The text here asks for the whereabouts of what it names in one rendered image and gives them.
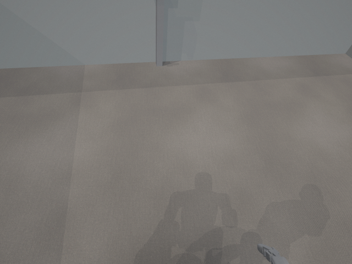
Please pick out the robot right hand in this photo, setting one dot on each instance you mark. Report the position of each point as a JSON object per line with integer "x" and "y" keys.
{"x": 271, "y": 254}

